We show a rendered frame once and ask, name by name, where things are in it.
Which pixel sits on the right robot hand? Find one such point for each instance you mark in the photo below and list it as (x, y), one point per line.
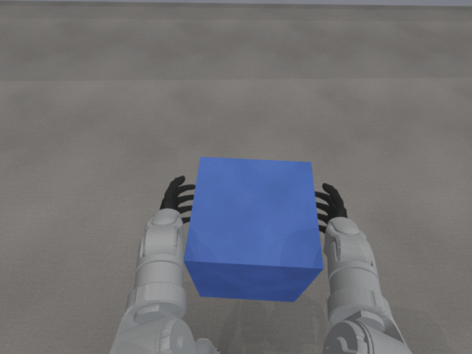
(334, 209)

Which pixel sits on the left robot hand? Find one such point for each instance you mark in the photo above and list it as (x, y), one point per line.
(171, 199)

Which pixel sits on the robot right upper arm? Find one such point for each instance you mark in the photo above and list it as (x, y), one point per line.
(354, 337)

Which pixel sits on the robot left upper arm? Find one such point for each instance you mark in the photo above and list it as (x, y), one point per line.
(167, 335)

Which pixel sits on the robot left shin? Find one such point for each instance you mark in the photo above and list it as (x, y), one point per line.
(204, 340)

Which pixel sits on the carton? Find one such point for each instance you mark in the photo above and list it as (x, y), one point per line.
(254, 231)

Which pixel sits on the right robot forearm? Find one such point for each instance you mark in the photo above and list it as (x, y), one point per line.
(355, 292)

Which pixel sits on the left robot forearm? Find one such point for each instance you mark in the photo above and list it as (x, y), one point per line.
(158, 289)

